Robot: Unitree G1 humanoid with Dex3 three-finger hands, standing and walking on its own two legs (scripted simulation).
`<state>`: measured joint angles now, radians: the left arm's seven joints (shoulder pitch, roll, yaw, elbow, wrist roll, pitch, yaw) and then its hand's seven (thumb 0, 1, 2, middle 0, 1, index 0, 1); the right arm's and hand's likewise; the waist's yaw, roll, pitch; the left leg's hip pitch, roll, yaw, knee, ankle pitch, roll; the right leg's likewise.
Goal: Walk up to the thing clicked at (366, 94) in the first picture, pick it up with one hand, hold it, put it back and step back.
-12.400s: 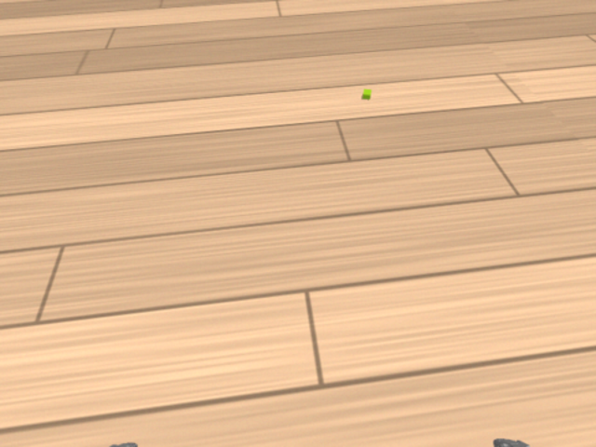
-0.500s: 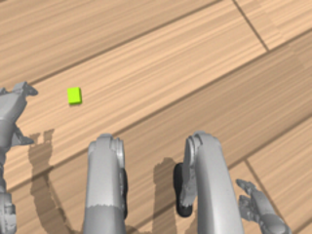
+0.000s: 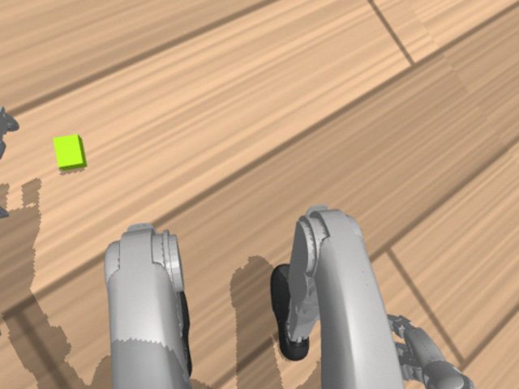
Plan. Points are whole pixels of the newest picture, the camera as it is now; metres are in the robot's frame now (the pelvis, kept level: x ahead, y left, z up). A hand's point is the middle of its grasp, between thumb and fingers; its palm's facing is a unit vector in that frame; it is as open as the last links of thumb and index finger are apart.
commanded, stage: rise first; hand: left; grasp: from above
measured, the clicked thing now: (70, 152) +0.49 +0.34 -0.33
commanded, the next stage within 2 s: none
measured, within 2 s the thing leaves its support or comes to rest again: neither
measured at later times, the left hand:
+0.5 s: hand (7, 164) +0.43 +0.38 -0.19, palm faces -0.45 -0.11 -0.88, open 14.0 cm
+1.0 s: hand (13, 161) +0.44 +0.37 -0.20, palm faces -0.45 -0.11 -0.89, open 14.1 cm
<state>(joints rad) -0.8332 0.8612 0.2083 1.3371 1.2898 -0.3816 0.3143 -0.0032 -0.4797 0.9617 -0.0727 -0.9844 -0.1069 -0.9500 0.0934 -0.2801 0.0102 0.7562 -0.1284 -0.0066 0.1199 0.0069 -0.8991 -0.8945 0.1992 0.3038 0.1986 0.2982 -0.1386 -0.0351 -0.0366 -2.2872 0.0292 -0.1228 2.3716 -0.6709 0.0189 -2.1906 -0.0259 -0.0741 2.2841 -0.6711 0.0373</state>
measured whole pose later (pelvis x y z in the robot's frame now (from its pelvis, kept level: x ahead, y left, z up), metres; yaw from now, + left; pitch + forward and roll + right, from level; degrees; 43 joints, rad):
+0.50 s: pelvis +0.01 +0.00 -0.02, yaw -2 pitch +33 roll -10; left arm -0.88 0.91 0.25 1.38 1.30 -0.37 0.34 0.00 -0.48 0.95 -0.08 -1.01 -0.12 -0.97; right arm 0.08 -0.28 0.05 0.74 -0.18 0.01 0.15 0.00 -0.91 -0.90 0.20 0.30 0.20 0.30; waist -0.17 -0.05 0.01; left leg -2.34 0.03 -0.15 2.45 -0.72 0.01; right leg -2.24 -0.01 -0.09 2.35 -0.70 0.04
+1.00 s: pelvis +0.01 +0.00 -0.03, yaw -3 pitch +32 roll -11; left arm -0.93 0.96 0.23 1.46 1.33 -0.37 0.38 0.00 -0.51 0.98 -0.11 -0.96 -0.11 -0.95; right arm 0.08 -0.28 0.09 0.74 -0.19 0.00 0.16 0.00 -0.90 -0.89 0.20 0.30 0.20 0.30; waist -0.20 -0.06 0.02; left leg -2.36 0.03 -0.17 2.48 -0.70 0.02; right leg -2.25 -0.01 -0.10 2.36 -0.69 0.05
